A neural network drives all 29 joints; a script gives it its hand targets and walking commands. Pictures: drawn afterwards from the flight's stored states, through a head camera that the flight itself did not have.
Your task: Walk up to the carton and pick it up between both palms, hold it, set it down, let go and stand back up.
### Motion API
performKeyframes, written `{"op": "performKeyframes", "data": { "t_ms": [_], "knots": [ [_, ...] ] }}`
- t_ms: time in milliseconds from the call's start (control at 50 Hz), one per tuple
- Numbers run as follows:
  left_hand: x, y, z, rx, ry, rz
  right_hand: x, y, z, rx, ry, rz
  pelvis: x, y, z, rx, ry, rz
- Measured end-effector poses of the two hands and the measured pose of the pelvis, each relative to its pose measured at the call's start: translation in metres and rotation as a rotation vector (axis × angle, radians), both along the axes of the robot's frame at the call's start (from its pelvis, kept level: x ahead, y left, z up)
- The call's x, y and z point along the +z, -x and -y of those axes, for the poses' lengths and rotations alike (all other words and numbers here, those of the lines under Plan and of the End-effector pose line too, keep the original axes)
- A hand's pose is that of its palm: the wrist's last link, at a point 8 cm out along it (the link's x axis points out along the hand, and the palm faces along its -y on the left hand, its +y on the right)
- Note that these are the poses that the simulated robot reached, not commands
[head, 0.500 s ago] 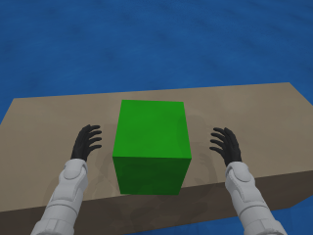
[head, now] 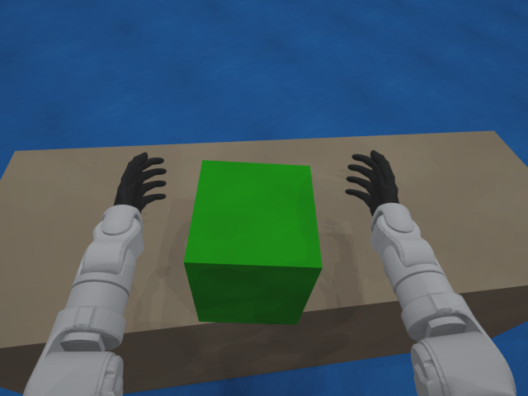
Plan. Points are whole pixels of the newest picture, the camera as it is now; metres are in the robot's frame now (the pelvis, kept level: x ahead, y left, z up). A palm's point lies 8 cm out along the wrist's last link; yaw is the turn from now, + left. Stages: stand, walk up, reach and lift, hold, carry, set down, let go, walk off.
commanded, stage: reach and lift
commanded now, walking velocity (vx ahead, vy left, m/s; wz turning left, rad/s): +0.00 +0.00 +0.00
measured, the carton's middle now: (252, 246) +0.39 +0.02 -0.07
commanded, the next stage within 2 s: none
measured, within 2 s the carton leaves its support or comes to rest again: neither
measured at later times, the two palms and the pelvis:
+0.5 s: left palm (154, 254) +0.35 +0.19 -0.04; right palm (353, 249) +0.36 -0.16 -0.02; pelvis -0.01 +0.00 -0.02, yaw +1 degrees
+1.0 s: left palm (158, 245) +0.38 +0.20 -0.06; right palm (349, 247) +0.39 -0.17 -0.05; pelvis -0.03 +0.01 -0.07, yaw +0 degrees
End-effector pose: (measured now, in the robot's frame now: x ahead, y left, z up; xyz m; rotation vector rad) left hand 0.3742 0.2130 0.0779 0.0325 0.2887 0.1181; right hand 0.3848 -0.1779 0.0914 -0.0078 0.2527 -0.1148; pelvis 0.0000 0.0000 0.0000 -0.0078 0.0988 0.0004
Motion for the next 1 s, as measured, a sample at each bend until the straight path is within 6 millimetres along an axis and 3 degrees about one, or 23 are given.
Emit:
{"op": "performKeyframes", "data": {
  "t_ms": [200,300,440,520,780,1000],
  "knots": [
    [-0.009,-0.016,0.005,-0.008,-0.014,0.004,-0.012,-0.011,0.001,-0.01,0.003,-0.028,-0.003,-0.002,0.005,0.002,-0.002,-0.068],
    [-0.04,-0.009,0.008,-0.014,-0.007,-0.016,-0.042,-0.001,-0.003,-0.011,0.002,-0.056,-0.007,-0.002,0.006,0.002,-0.005,-0.104],
    [-0.098,0.016,0.015,-0.001,0.016,-0.053,-0.097,0.018,-0.015,-0.008,-0.023,-0.091,-0.017,0.003,0.005,0.013,-0.006,-0.198],
    [-0.117,0.022,0.019,0.016,0.022,-0.047,-0.117,0.02,-0.018,-0.019,-0.041,-0.073,-0.026,0.01,0.003,0.015,0.0,-0.272],
    [-0.109,-0.015,0.016,0.011,-0.004,0.055,-0.129,-0.006,-0.009,-0.04,-0.014,-0.009,-0.057,0.034,-0.003,0.002,0.004,-0.383],
    [-0.136,-0.009,0.015,0.007,0.001,0.027,-0.146,-0.003,-0.011,-0.046,-0.012,-0.007,-0.071,0.034,-0.007,0.008,0.014,-0.41]
  ]
}}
